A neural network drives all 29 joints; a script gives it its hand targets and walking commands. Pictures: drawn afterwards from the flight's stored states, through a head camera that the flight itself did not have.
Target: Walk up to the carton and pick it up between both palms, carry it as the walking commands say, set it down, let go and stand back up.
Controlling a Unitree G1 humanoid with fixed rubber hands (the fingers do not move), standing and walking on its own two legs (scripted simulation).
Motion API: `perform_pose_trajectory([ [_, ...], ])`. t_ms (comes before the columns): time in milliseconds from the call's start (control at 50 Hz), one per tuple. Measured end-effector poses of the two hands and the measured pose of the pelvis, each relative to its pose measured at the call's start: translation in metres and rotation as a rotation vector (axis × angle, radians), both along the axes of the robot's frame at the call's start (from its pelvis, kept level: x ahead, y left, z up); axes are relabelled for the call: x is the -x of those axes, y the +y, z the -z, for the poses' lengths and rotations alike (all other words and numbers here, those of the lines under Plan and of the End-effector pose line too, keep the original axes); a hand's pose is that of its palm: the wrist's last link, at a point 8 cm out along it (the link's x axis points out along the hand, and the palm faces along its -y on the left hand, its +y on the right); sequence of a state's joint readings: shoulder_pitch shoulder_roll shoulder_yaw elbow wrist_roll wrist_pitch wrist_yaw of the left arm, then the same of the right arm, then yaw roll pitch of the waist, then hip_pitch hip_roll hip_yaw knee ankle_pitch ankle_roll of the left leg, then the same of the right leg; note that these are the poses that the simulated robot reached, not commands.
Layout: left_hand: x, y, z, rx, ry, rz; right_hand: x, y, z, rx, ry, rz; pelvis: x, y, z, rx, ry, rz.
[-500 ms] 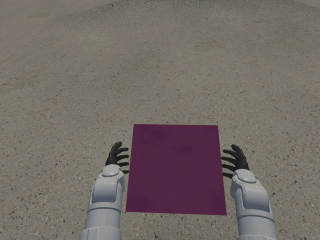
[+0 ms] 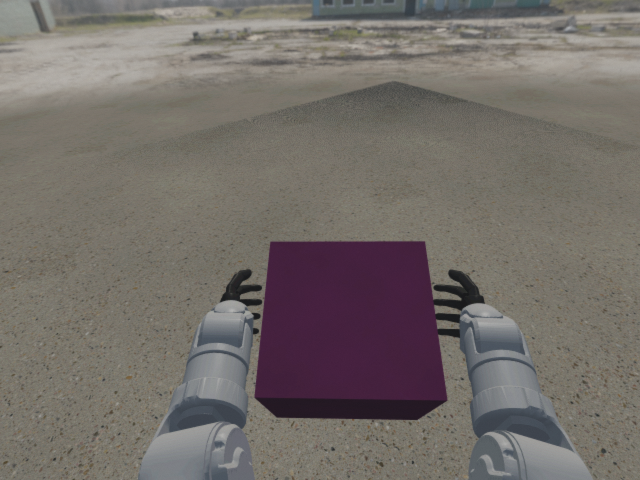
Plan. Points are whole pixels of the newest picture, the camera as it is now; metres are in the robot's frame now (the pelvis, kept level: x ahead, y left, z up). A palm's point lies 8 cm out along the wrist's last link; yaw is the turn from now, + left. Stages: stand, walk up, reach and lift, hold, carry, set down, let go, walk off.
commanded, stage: hold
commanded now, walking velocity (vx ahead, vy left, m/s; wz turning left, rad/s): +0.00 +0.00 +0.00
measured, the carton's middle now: (346, 334) +0.39 +0.00 -0.01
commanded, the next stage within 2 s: set down in 0.38 s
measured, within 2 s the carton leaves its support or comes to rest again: neither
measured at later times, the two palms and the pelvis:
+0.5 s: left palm (229, 345) +0.32 +0.18 +0.04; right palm (446, 363) +0.31 -0.15 +0.01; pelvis +0.07 +0.00 +0.01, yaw +1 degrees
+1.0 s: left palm (248, 378) +0.32 +0.16 -0.03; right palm (462, 376) +0.32 -0.18 -0.02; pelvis +0.01 -0.02 -0.01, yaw +1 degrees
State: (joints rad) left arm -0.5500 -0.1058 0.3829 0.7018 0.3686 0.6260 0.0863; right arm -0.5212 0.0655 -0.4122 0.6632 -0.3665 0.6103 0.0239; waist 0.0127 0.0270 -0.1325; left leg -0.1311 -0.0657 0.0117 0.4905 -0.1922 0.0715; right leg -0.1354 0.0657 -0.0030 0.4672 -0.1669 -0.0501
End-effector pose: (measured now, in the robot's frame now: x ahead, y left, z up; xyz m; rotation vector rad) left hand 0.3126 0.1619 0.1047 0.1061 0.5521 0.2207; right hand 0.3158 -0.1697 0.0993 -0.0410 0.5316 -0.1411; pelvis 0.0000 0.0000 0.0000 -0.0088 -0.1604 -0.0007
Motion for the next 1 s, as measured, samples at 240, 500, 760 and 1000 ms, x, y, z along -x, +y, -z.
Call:
perform_pose_trajectory([
  [240, -0.009, -0.027, 0.066, 0.061, 0.194, 0.091, 0.004, -0.03, 0.071, 0.022, 0.199, 0.062, -0.034, 0.007, -0.005, -0.01, 0.042, 0.024],
  [500, -0.007, 0.015, 0.065, 0.079, 0.039, -0.067, 0.002, 0.023, 0.086, 0.034, 0.235, 0.045, -0.07, -0.004, -0.013, -0.003, 0.169, -0.015],
  [760, 0.018, -0.003, 0.103, 0.122, 0.189, -0.026, 0.003, -0.001, 0.072, -0.037, 0.145, 0.041, -0.054, -0.006, -0.007, -0.005, 0.058, -0.029],
  [1000, -0.006, -0.005, 0.135, 0.115, 0.196, -0.005, -0.007, -0.008, 0.124, -0.067, 0.183, 0.031, -0.01, -0.018, 0.012, -0.012, 0.181, -0.015],
])
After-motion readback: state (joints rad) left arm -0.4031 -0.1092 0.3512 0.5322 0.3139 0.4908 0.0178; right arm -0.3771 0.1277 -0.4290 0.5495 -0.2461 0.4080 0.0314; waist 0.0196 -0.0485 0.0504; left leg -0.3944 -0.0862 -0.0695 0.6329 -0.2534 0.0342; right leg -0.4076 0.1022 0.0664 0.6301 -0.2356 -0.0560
